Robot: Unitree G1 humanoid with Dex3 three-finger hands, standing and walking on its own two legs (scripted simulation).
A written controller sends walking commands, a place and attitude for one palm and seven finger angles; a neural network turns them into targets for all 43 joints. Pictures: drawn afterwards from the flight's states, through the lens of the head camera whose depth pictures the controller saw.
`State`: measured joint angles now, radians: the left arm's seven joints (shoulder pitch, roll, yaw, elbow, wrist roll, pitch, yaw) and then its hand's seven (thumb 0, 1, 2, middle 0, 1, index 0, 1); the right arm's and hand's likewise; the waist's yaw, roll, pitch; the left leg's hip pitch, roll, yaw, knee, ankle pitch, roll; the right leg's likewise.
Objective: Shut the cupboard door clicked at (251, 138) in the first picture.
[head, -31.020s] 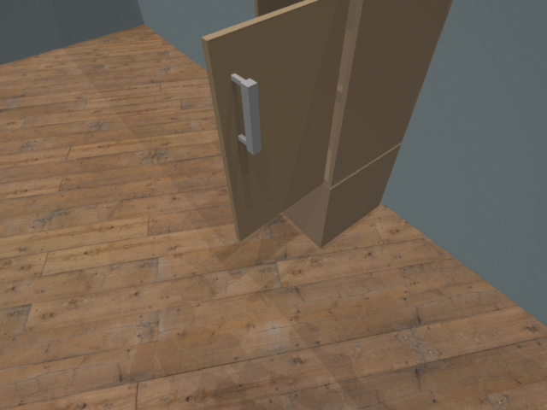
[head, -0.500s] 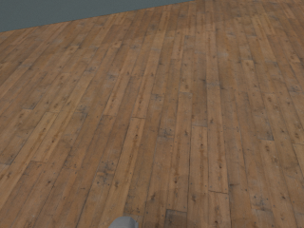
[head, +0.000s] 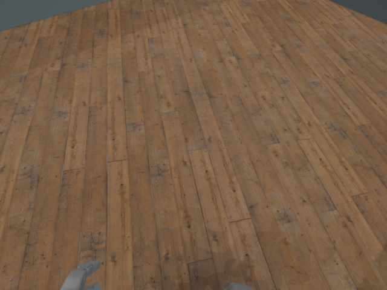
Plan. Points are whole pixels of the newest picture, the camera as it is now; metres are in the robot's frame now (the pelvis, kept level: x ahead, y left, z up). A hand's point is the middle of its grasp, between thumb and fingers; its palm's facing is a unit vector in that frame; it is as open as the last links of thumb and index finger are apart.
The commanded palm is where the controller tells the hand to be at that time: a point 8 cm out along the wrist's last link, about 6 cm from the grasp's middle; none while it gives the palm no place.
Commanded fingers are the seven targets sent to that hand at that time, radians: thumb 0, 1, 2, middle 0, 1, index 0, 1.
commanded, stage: turn to face it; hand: left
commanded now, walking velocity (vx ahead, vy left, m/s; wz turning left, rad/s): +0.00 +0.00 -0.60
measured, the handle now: out of the picture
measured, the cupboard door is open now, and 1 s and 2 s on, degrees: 58 58 58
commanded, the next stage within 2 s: none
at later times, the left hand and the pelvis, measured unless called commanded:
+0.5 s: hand (115, 280) +0.16 +0.19 -0.18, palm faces -0.23 -0.95 -0.21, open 7.3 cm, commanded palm none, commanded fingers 0.00 0.90 0.90 -0.20 -0.30 -0.20 -0.30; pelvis +0.03 +0.01 -0.01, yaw -17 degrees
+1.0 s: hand (159, 245) +0.23 +0.09 -0.16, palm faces -0.54 -0.80 -0.26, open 7.3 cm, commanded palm none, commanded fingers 0.00 0.90 0.90 -0.20 -0.30 -0.20 -0.30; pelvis +0.05 -0.03 +0.00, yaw -33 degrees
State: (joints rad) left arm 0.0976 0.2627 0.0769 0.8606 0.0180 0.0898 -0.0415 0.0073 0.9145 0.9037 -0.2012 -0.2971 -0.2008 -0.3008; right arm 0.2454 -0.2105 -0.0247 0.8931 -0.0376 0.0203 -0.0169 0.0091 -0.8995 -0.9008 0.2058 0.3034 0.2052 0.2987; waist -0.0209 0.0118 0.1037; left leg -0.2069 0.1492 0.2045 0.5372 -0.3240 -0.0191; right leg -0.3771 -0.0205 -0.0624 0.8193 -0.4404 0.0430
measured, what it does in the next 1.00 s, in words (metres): steps on the spot, turning right: right foot, then left foot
